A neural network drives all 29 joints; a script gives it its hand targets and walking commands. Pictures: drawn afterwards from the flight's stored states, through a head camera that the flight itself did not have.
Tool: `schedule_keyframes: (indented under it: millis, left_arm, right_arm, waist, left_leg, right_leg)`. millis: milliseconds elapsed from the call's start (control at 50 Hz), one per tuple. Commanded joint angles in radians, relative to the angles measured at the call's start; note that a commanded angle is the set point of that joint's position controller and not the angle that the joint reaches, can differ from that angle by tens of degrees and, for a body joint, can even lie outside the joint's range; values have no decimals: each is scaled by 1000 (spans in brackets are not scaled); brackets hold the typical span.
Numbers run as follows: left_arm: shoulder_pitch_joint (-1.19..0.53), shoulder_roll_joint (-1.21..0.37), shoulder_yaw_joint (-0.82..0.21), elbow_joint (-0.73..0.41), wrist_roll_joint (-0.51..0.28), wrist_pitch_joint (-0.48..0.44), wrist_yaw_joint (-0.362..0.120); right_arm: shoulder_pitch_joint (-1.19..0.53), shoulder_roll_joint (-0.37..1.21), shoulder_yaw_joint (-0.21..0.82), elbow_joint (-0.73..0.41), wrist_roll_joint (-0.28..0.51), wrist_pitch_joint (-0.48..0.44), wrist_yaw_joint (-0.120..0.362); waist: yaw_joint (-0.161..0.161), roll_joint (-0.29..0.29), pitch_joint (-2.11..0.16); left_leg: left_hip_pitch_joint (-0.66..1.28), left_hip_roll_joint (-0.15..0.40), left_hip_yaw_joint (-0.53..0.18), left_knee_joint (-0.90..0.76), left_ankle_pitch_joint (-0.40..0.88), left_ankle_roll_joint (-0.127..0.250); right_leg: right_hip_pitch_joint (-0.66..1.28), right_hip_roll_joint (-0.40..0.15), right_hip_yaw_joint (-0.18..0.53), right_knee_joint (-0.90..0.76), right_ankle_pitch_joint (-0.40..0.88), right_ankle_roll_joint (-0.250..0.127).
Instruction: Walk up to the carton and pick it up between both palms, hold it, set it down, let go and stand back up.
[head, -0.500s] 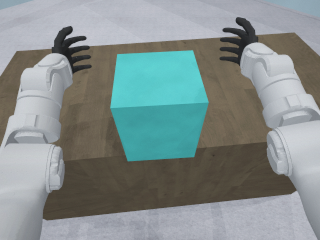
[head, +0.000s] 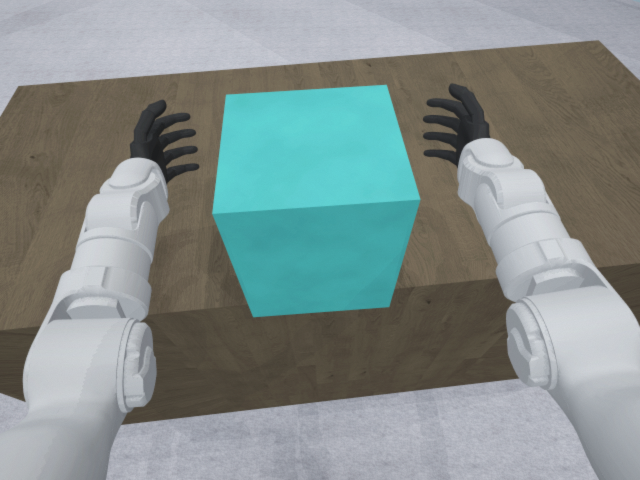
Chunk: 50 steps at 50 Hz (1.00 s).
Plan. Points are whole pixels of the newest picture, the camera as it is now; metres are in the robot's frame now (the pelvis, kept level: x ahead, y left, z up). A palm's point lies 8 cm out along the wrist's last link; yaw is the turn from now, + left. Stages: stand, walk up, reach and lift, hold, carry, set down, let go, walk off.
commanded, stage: reach and lift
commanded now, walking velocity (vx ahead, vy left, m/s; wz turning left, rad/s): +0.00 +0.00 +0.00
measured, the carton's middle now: (314, 210) +0.47 +0.01 +0.04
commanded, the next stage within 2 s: none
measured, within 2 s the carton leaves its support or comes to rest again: neither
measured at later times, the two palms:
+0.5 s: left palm (171, 191) +0.46 +0.20 +0.10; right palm (456, 175) +0.47 -0.17 +0.10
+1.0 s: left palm (195, 194) +0.46 +0.17 +0.09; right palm (430, 181) +0.46 -0.14 +0.10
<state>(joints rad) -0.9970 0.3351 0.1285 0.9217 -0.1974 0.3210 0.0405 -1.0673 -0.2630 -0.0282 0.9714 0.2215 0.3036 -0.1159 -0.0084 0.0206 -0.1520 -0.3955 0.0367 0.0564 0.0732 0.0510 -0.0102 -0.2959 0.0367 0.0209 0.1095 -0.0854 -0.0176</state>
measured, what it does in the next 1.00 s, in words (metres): stands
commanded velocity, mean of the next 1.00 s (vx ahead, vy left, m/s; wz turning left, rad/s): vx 0.00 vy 0.00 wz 0.00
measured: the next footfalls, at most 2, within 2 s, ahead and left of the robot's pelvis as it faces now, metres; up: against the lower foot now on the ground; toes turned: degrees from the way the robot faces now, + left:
none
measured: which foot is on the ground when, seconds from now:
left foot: down 0.00-1.00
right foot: down 0.00-1.00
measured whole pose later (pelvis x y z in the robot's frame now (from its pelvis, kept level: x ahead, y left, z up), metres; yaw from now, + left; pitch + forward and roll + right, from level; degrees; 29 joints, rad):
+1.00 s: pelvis +0.00 +0.01 +0.00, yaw +0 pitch +21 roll -1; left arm -0.97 0.11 0.31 1.02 0.11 0.06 0.08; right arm -0.99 -0.07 -0.31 1.03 -0.13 0.07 -0.08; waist -0.01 0.02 -0.21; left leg -0.46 0.03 0.05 -0.01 0.11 0.00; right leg -0.34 0.03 0.02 -0.01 -0.01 -0.01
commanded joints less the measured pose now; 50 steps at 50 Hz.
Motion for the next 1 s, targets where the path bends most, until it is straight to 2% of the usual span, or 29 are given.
schedule_keyframes:
  millis: [0,180,260,380,560,680,780,920,940,980]
  left_arm:
    - [-425,147,43,-121,28,-99,-4]
    - [-394,111,56,-17,56,-238,-10]
    - [-414,117,50,-15,53,-284,-2]
    - [-399,110,38,-13,43,-286,8]
    - [-378,108,29,27,30,-279,-4]
    - [-409,65,11,28,32,-295,-4]
    - [-422,-8,50,5,111,-309,-6]
    - [-420,-124,183,-68,331,-293,31]
    - [-419,-183,185,-68,356,-294,29]
    - [-405,-319,195,-66,407,-302,5]
  right_arm:
    - [-414,-108,-33,-139,-32,-87,-1]
    - [-368,-63,-32,-95,-56,-199,8]
    - [-385,-69,-30,-113,-55,-240,11]
    - [-385,-76,-11,-87,-43,-251,12]
    - [-370,-75,13,-24,-14,-246,15]
    - [-381,-25,-7,-41,-26,-248,25]
    - [-379,31,-89,-73,-131,-255,37]
    - [-363,100,-282,-114,-370,-274,36]
    - [-360,143,-301,-114,-403,-276,43]
    - [-361,265,-317,-112,-452,-282,89]
  waist:
    - [-4,14,-639]
    - [6,8,-676]
    - [12,11,-764]
    - [10,6,-793]
    - [11,0,-667]
    - [11,0,-642]
    - [-1,-3,-658]
    - [-10,3,-708]
    - [-21,5,-687]
    - [-19,21,-678]
  left_leg:
    - [674,-31,-70,200,428,10]
    - [609,-36,-60,200,457,-1]
    - [623,-37,-58,218,503,-8]
    - [675,-34,-62,254,550,-8]
    - [626,-31,-61,245,471,-15]
    - [588,-26,-60,230,435,-7]
    - [565,-26,-58,186,421,2]
    - [621,-34,-45,126,456,8]
    - [641,-32,-44,119,470,11]
    - [659,-29,-44,92,488,12]
  right_leg:
    - [-127,-3,-22,10,382,73]
    - [-136,-2,-11,24,432,81]
    - [-159,-4,-13,39,462,85]
    - [-204,-2,-17,49,466,87]
    - [-207,4,-7,40,393,87]
    - [-199,-6,-2,9,326,79]
    - [-153,-17,-7,-31,311,69]
    - [-128,-18,-32,-101,280,29]
    - [-116,-18,-34,-120,282,20]
    - [-79,-16,-38,-155,304,11]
